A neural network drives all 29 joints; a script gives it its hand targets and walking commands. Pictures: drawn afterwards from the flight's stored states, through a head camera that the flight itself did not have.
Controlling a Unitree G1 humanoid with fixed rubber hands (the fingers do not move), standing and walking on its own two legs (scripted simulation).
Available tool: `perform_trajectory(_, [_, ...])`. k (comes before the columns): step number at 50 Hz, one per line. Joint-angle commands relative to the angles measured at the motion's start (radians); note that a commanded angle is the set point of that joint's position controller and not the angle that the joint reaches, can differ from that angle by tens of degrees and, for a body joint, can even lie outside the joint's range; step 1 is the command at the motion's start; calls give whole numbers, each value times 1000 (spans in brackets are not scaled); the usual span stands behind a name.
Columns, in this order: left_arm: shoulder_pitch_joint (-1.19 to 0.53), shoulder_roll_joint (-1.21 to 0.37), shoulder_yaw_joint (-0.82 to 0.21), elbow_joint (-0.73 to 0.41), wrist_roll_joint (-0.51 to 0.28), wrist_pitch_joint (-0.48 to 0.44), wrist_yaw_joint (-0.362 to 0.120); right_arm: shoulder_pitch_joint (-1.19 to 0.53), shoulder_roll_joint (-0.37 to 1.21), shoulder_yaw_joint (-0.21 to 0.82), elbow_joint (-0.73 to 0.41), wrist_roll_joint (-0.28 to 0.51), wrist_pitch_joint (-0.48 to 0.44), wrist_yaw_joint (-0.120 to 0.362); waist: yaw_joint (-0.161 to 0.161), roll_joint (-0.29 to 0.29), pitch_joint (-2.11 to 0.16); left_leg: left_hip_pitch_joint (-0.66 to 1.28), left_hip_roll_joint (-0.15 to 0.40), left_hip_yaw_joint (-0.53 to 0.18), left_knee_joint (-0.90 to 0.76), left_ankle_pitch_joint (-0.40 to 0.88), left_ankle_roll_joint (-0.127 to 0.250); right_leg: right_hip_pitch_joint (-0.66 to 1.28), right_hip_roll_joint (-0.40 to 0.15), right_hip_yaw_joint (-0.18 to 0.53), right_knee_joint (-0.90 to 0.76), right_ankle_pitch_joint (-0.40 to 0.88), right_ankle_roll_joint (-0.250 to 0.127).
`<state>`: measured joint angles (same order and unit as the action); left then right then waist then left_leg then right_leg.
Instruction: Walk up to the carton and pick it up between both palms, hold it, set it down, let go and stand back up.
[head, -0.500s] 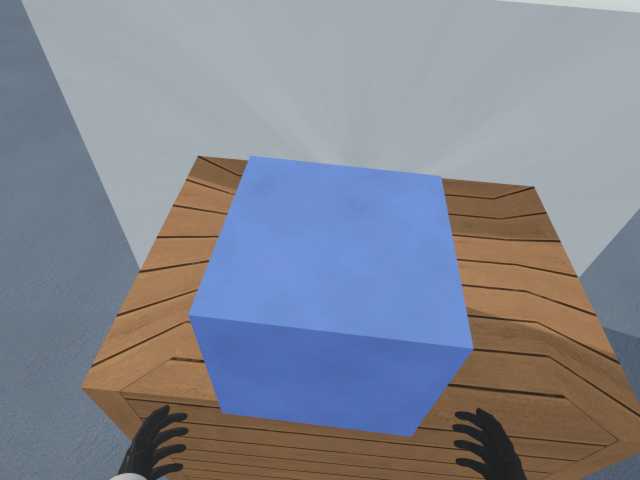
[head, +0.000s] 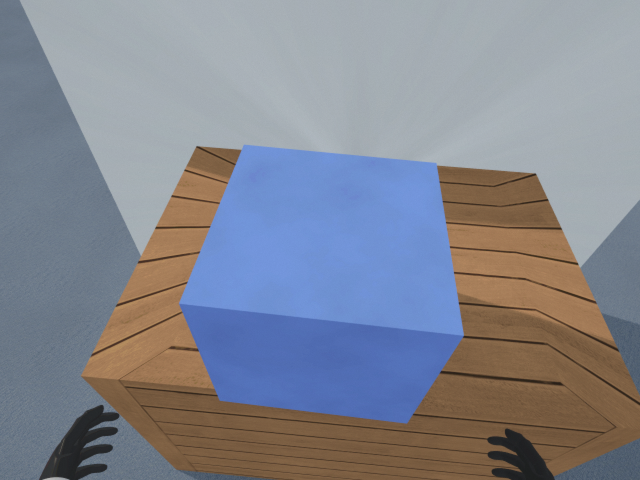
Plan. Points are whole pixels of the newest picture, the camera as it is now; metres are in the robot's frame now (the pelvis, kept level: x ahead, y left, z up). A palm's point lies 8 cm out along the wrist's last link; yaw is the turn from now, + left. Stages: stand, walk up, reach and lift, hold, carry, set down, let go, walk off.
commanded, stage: stand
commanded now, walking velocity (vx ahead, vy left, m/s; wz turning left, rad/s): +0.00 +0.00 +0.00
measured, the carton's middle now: (325, 284) +0.38 +0.01 +0.00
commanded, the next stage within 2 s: none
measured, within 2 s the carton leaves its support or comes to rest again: neither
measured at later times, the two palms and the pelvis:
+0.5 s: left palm out of the picture +0.10 +0.31 -0.08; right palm out of the picture +0.11 -0.28 -0.09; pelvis +0.00 +0.00 +0.00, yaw +0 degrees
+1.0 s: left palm out of the picture +0.08 +0.31 -0.09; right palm out of the picture +0.09 -0.29 -0.10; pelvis +0.00 +0.00 +0.00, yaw +0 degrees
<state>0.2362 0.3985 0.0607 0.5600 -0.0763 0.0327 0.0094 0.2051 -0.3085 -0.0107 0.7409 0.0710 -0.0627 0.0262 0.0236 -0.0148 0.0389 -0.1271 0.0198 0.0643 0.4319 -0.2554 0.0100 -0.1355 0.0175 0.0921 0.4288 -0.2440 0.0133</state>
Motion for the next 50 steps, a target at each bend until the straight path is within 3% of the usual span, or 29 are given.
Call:
perform_trajectory(1, [-39, 138, 34, 22, 123, -53, -16, -73, -216, -74, -49, -123, 9, -20, -18, 40, -16, -57, 74, -122, -90, 95, 20, -47, -90, 31, -27, 120, -64])
perform_trajectory(4, [-49, 166, 38, 46, 128, -56, -15, -73, -232, -74, -32, -125, 11, -19, -23, 38, -1, -54, 76, -132, -105, 17, 23, -69, -92, 47, -47, 73, -70])
perform_trajectory(5, [-58, 168, 37, 48, 127, -56, -17, -81, -245, -75, -36, -122, 12, -17, -28, 73, 16, -64, 74, -129, -107, -4, 22, -77, -84, 42, -47, 72, -68])
perform_trajectory(6, [-55, 175, 36, 58, 127, -54, -14, -75, -240, -75, -26, -121, 12, -18, -29, 45, 32, -71, 81, -147, -117, -13, 25, -79, -88, 47, -46, 70, -74])
perform_trajectory(8, [-47, 180, 36, 73, 123, -57, -18, -75, -255, -71, -20, -123, 11, -16, -21, 53, 35, -82, 78, -144, -124, -21, 29, -69, -89, 49, -48, 64, -76])
perform_trajectory(10, [-56, 172, 25, 83, 123, -61, -18, -83, -250, -72, -18, -120, 12, -17, -28, 76, 17, -61, 80, -145, -112, 14, 30, -67, -96, 55, -49, 88, -82])
perform_trajectory(13, [-73, 188, 24, 106, 122, -65, -20, -69, -249, -69, -3, -118, 13, -18, -38, 51, 27, -64, 81, -143, -113, 25, 29, -70, -95, 57, -52, 94, -78])
perform_trajectory(18, [-62, 182, 17, 131, 114, -63, -17, -88, -261, -69, 21, -113, 14, -19, -27, 62, -15, -25, 88, -133, -86, 150, 27, -41, -101, 53, -33, 176, -79])
perform_trajectory(28, [-60, 185, 9, 176, 114, -60, -11, -75, -268, -66, 73, -102, 17, -25, -33, 61, 0, -14, 93, -137, -97, 165, 30, -40, -105, 58, -44, 191, -75])
perform_trajectory(36, [-67, 186, 1, 207, 118, -60, -13, -89, -277, -62, 99, -99, 17, -22, -26, 73, 18, -42, 89, -140, -118, 76, 19, -45, -102, 59, -56, 137, -69])
perform_trajectory(42, [-64, 190, -1, 229, 110, -60, -11, -93, -284, -65, 117, -101, 18, -26, -28, 48, 17, -27, 100, -145, -117, 108, 25, -41, -108, 67, -65, 157, -70])
perform_trajectory(44, [-72, 194, 1, 234, 112, -62, -10, -88, -274, -60, 127, -96, 21, -26, -28, 72, 11, -17, 93, -138, -114, 127, 26, -37, -111, 71, -67, 167, -74])
perform_trajectory(50, [-77, 193, -3, 255, 109, -62, -10, -94, -270, -58, 135, -96, 20, -27, -30, 63, 12, -15, 92, -135, -111, 126, 25, -42, -109, 70, -68, 165, -70])
